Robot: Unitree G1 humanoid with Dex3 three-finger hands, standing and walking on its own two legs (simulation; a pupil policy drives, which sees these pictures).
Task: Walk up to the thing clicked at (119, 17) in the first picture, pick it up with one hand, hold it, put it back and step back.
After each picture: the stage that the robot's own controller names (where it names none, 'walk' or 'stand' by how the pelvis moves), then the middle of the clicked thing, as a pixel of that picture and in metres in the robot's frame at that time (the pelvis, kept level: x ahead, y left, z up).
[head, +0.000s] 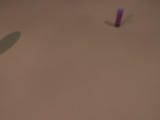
stand; (118, 18) +1.78 -0.47 -0.66
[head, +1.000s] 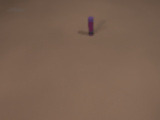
walk; (90, 26) +1.70 +0.01 -0.63
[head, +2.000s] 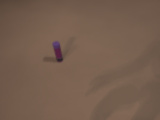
walk; (58, 52) +1.16 +0.30 -0.64
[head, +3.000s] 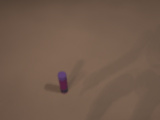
walk; (63, 83) +0.76 +0.21 -0.64
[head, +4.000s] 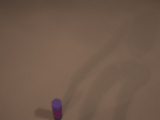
walk; (57, 110) +0.51 +0.15 -0.64
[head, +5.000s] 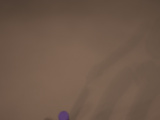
stand; out of the picture +0.44 +0.14 -0.65
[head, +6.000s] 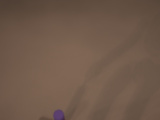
stand; out of the picture +0.44 +0.17 -0.64
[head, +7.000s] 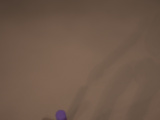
stand; out of the picture +0.45 +0.17 -0.66
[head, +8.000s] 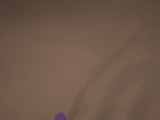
stand; out of the picture +0.44 +0.17 -0.66
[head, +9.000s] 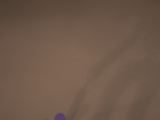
go down; out of the picture +0.43 +0.17 -0.66
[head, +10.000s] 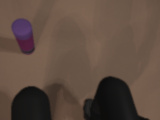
go down; (25, 39) +0.53 +0.17 -0.29
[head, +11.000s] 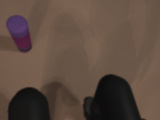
approach; (21, 37) +0.53 +0.17 -0.28
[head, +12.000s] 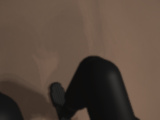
close in; out of the picture +0.53 +0.23 -0.18
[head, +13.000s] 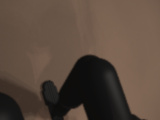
close; out of the picture +0.52 +0.24 -0.19
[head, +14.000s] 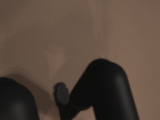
lift; out of the picture +0.44 +0.20 -0.18
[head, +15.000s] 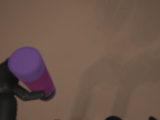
lift; (38, 80) +0.33 +0.15 +0.03
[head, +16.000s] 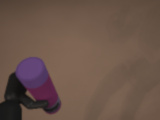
hold; (43, 90) +0.31 +0.14 +0.05
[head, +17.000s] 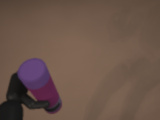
hold; (44, 90) +0.31 +0.14 +0.04
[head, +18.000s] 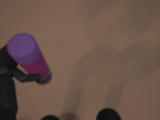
crouch; (35, 64) +0.40 +0.14 -0.02
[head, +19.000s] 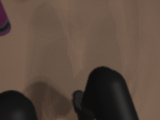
lower; out of the picture +0.55 +0.17 -0.06
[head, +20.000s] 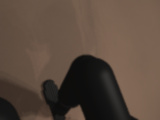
lower; out of the picture +0.50 +0.22 -0.19
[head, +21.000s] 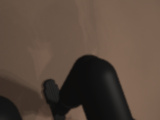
lower; out of the picture +0.50 +0.23 -0.19
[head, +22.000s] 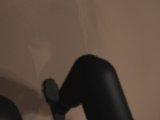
lower; out of the picture +0.50 +0.23 -0.19
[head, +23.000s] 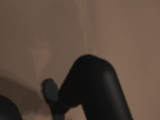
lower; out of the picture +0.50 +0.23 -0.19
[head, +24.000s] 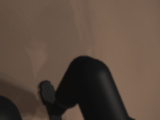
open; out of the picture +0.50 +0.20 -0.20
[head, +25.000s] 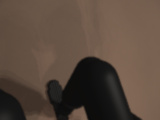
rise; out of the picture +0.49 +0.19 -0.20
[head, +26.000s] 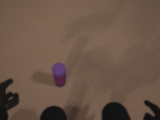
stand; (59, 76) +0.47 +0.10 -0.42
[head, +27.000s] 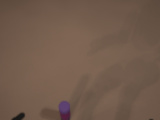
stand; (65, 112) +0.42 +0.09 -0.57
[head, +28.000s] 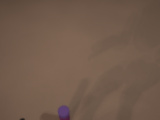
stand; (64, 117) +0.41 +0.10 -0.58
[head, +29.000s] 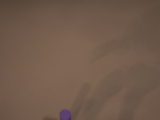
stand; out of the picture +0.41 +0.09 -0.58
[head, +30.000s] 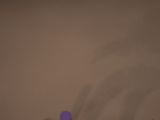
stand; out of the picture +0.41 +0.09 -0.59
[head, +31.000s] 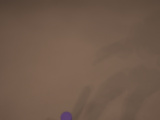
stand; out of the picture +0.41 +0.09 -0.59
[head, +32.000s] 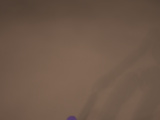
walk; out of the picture +0.44 +0.10 -0.66
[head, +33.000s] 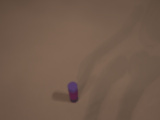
walk; (73, 93) +0.56 +0.09 -0.63
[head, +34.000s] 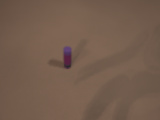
walk; (67, 58) +0.90 +0.10 -0.63
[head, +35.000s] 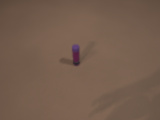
stand; (76, 55) +1.08 +0.12 -0.64
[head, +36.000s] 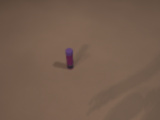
stand; (69, 59) +1.07 +0.14 -0.66
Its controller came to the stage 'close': yes
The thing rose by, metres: 0.69
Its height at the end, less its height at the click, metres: +0.00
